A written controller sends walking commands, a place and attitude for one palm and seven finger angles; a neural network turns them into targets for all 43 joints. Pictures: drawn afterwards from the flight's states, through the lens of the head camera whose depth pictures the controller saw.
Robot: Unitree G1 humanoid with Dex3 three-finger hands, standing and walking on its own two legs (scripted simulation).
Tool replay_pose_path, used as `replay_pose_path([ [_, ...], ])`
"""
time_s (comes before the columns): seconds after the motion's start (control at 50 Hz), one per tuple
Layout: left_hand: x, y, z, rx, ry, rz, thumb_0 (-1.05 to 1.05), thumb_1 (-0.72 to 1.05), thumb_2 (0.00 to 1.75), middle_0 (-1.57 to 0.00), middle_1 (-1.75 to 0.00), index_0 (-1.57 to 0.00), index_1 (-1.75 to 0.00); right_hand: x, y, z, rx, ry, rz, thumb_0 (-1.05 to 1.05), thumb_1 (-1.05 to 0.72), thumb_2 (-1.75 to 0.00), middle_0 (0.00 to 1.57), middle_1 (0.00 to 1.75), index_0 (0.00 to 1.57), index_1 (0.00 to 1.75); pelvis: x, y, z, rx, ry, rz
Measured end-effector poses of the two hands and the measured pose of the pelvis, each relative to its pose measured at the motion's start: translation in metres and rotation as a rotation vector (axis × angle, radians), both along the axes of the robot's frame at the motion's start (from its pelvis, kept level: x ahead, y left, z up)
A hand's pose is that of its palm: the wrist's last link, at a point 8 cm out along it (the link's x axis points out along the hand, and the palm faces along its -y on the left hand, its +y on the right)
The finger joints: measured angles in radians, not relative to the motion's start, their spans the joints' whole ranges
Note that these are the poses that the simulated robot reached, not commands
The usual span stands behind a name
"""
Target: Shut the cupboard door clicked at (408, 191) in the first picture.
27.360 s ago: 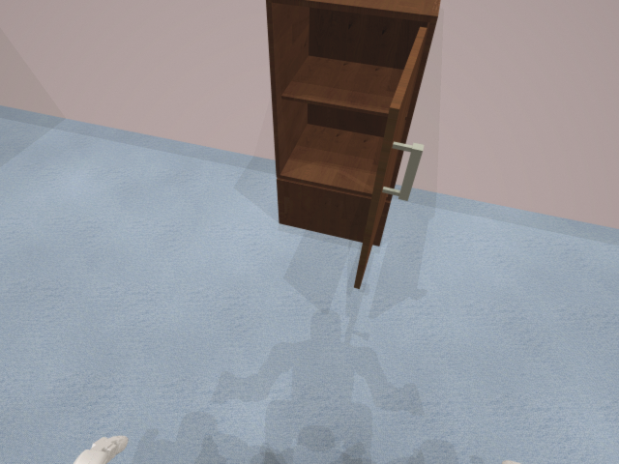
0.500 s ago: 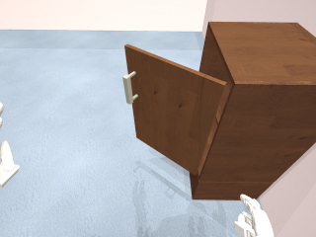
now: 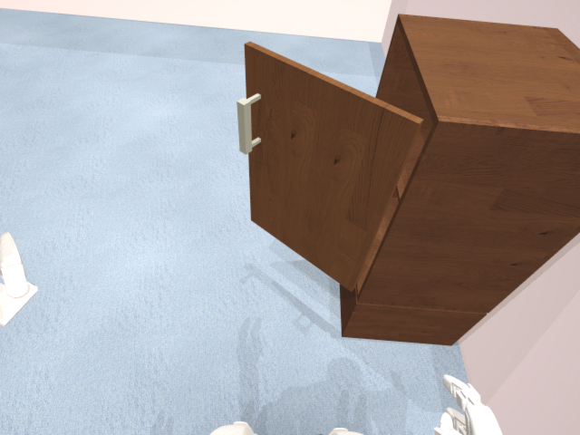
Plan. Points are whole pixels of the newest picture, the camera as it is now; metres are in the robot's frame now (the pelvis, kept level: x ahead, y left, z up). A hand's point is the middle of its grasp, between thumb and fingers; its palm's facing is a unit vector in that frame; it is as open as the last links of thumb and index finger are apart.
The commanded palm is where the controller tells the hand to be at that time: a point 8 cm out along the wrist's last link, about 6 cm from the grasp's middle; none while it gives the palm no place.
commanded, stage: step back with the hand held close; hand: left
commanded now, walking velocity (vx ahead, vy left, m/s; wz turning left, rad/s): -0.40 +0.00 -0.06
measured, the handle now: (250, 124) +0.78 +0.12 -0.03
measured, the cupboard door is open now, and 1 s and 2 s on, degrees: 54 54 54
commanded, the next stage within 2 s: stop stepping back and stand still in 0.34 s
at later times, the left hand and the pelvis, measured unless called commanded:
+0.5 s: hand (52, 407) +0.12 +0.18 +0.20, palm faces +0.21 -0.81 -0.54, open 7.5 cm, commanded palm +0.05 +0.25 +0.20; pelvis -0.11 -0.04 +0.01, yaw -5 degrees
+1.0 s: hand out of the picture -0.01 +0.25 +0.22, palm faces +0.33 -0.76 -0.57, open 7.5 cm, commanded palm -0.06 +0.31 +0.20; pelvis -0.21 +0.02 +0.00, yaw -2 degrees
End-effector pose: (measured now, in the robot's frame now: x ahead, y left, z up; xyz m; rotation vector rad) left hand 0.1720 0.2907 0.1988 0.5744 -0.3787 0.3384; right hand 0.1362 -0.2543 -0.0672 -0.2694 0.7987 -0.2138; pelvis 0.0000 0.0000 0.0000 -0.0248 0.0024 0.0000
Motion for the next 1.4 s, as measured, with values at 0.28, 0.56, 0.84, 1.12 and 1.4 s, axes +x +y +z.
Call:
replay_pose_path([
  [0.28, -0.046, 0.015, 0.005, 0.009, 0.004, 0.094, 0.01, 0.88, 0.90, -0.21, -0.30, -0.21, -0.30, 0.000, 0.019, 0.006, 0.021, -0.057, 0.090, 0.01, -0.91, -0.90, 0.20, 0.30, 0.20, 0.30, -0.031, -0.011, 0.007, -0.028, 0.124, -0.028],
  [0.56, -0.107, -0.049, 0.035, 0.167, -0.026, -0.222, 0.01, 0.88, 0.90, -0.22, -0.30, -0.22, -0.30, -0.105, -0.024, 0.027, 0.011, -0.126, -0.066, 0.01, -0.91, -0.90, 0.20, 0.30, 0.21, 0.30, -0.112, -0.033, 0.006, -0.014, 0.026, -0.087],
  [0.84, -0.150, 0.013, -0.034, -0.225, 0.040, 0.008, 0.01, 0.89, 0.90, -0.21, -0.30, -0.20, -0.30, -0.201, -0.003, 0.008, -0.079, 0.013, -0.083, 0.02, -0.91, -0.90, 0.20, 0.30, 0.20, 0.30, -0.159, 0.007, 0.004, -0.052, -0.046, -0.024],
  [1.12, -0.248, 0.056, 0.051, 0.041, -0.150, 0.070, 0.00, 0.88, 0.90, -0.22, -0.30, -0.21, -0.30, -0.214, 0.075, 0.000, 0.099, -0.036, 0.027, 0.01, -0.90, -0.90, 0.20, 0.30, 0.21, 0.30, -0.205, 0.036, 0.011, 0.026, 0.012, -0.041],
  [1.4, -0.207, 0.056, -0.009, -0.112, 0.107, -0.073, 0.02, 0.89, 0.90, -0.21, -0.30, -0.20, -0.30, -0.217, 0.106, 0.020, 0.058, -0.074, 0.042, 0.01, -0.91, -0.90, 0.20, 0.30, 0.20, 0.30, -0.224, 0.067, 0.014, 0.019, -0.005, -0.039],
])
